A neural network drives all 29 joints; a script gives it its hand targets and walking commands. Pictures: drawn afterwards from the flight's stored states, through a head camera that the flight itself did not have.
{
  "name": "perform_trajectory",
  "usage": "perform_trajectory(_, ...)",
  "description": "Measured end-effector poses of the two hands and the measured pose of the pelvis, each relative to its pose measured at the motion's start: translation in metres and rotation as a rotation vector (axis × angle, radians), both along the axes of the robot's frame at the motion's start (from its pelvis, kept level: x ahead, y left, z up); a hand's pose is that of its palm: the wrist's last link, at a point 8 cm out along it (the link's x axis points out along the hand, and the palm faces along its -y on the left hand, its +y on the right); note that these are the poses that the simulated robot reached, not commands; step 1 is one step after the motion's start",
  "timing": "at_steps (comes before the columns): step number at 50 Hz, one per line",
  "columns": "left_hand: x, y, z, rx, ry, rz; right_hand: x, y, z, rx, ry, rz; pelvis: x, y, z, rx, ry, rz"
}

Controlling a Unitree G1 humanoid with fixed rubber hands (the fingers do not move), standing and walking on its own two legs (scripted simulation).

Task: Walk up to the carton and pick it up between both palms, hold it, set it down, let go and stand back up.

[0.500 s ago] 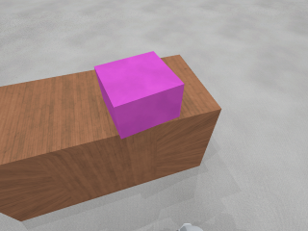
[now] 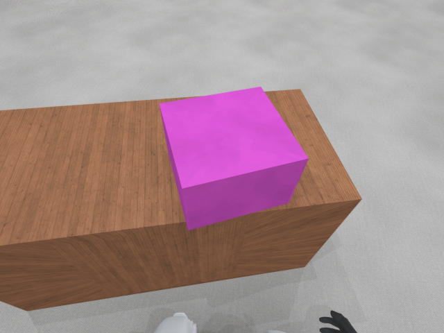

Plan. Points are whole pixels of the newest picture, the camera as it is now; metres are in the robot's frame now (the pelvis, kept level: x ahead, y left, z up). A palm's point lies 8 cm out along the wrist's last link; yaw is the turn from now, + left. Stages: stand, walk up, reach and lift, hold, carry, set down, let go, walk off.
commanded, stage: walk up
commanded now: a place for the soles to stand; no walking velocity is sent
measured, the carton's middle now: (226, 154) +0.55 +0.02 -0.07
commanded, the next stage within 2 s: none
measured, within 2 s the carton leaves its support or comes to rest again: neither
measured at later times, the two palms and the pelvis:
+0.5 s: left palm out of the picture +0.08 +0.20 -0.10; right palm out of the picture +0.05 -0.28 -0.12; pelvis -0.01 -0.03 +0.02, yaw +2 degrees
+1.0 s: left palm out of the picture +0.01 +0.23 -0.11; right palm out of the picture +0.09 -0.26 -0.11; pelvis +0.00 -0.02 +0.02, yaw +4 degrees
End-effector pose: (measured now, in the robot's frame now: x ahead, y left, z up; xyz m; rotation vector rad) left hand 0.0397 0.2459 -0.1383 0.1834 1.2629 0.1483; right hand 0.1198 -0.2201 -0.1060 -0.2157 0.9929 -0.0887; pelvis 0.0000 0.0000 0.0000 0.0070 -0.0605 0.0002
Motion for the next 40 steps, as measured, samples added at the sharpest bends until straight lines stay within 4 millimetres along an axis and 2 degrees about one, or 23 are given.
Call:
perform_trajectory(4,0.021,-0.01,0.006,0.005,-0.032,-0.032,0.003,-0.006,0.002,-0.002,0.006,-0.005,-0.005,-0.008,0.003,0.002,0.028,-0.003)
perform_trajectory(8,0.03,-0.024,0.013,0.015,-0.086,-0.05,-0.001,-0.024,-0.006,0.002,0.019,-0.009,-0.013,-0.019,0.002,-0.01,0.028,-0.007)
perform_trajectory(14,0.028,-0.044,0.03,0.001,-0.121,-0.037,-0.023,-0.046,-0.01,0.016,0.062,-0.03,-0.014,-0.029,0.009,-0.001,0.013,0.005)
perform_trajectory(20,0.036,-0.052,0.038,-0.01,-0.162,-0.045,-0.051,-0.057,-0.014,0.014,0.118,-0.042,-0.015,-0.031,0.013,0.0,-0.002,0.018)
perform_trajectory(27,0.038,-0.048,0.036,-0.027,-0.15,-0.047,-0.082,-0.055,-0.013,-0.002,0.204,-0.05,-0.012,-0.028,0.016,-0.01,-0.002,0.031)
perform_trajectory(31,0.035,-0.041,0.03,-0.035,-0.123,-0.04,-0.093,-0.051,-0.009,-0.016,0.248,-0.052,-0.009,-0.023,0.017,-0.018,0.003,0.038)
perform_trajectory(35,0.028,-0.031,0.025,-0.034,-0.092,-0.027,-0.094,-0.047,-0.006,-0.03,0.271,-0.046,-0.007,-0.019,0.018,-0.024,0.011,0.042)
perform_trajectory(40,0.012,-0.021,0.022,-0.023,-0.048,-0.005,-0.082,-0.043,-0.002,-0.041,0.271,-0.026,-0.007,-0.017,0.02,-0.03,0.026,0.047)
